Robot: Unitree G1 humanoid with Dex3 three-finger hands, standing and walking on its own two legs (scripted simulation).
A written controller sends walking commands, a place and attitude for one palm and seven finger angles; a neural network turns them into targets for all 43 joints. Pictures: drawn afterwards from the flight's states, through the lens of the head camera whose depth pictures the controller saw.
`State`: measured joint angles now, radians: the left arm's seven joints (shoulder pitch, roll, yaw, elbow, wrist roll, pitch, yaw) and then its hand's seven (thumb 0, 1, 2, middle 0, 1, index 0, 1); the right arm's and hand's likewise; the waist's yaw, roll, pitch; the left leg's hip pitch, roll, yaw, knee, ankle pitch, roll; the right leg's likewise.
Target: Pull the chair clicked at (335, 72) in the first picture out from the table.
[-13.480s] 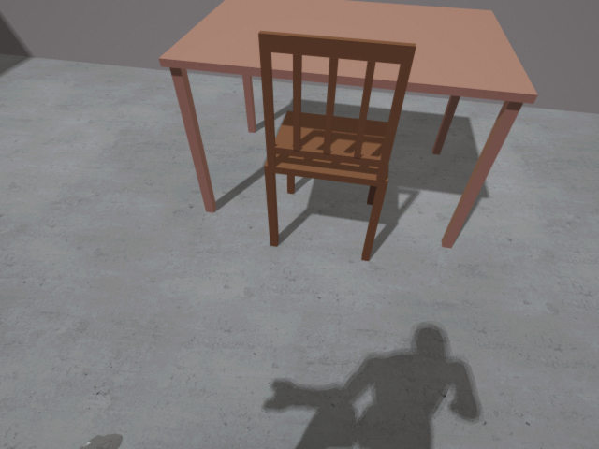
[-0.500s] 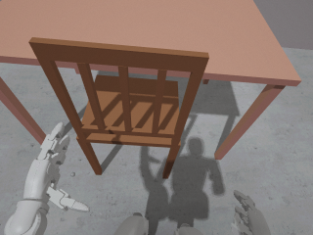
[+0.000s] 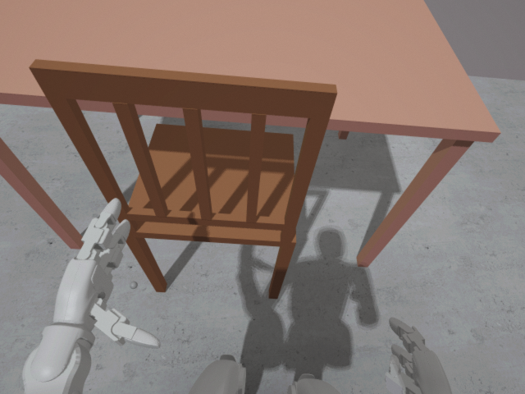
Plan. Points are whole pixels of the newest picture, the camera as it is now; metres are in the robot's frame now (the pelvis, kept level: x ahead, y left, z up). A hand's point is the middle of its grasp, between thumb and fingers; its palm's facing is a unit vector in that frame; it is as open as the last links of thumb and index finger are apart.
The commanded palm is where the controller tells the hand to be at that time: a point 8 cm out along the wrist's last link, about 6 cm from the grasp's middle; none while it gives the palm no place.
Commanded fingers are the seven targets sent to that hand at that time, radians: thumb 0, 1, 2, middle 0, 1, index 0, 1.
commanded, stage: aim the fingers beside a spindle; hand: left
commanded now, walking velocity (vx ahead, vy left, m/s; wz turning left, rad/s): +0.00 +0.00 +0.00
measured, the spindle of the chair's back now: (200, 171) +0.49 +0.15 +0.00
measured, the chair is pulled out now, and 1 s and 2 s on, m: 0.00 0.00 0.00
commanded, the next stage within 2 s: push the fingers through the gap in 1.70 s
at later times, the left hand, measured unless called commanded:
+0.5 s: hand (164, 264) +0.30 +0.17 +0.01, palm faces +0.00 -1.00 -0.02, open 16.9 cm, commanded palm +0.28 +0.22 +0.02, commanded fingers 0.00 -0.50 0.30 -0.06 -0.08 -0.06 -0.08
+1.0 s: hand (200, 249) +0.33 +0.12 +0.00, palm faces -0.04 -1.00 -0.02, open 16.9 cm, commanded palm +0.32 +0.17 +0.00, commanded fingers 0.00 -0.50 0.30 -0.06 -0.08 -0.06 -0.08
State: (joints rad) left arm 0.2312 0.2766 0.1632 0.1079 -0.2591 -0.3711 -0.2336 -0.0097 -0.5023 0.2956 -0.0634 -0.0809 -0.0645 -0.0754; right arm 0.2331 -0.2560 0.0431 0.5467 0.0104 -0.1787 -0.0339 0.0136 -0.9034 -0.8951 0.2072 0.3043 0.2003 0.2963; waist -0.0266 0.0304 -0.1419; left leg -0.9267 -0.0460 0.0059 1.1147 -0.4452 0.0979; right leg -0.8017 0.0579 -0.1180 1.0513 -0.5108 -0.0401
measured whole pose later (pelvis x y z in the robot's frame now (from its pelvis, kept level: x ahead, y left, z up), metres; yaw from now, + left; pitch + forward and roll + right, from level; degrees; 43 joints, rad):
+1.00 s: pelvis +0.00 -0.02 -0.03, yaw -1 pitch +20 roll -4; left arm -0.10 0.19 0.06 0.36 -0.15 -0.44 -0.07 -0.01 -0.50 0.30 -0.06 -0.08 -0.07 -0.08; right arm 0.21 -0.25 0.03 0.57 -0.01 -0.09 0.01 0.01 -0.91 -0.90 0.21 0.30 0.20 0.30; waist -0.04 0.04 -0.17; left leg -1.11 -0.03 0.02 1.25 -0.49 0.09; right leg -1.00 0.06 -0.12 1.22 -0.57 -0.07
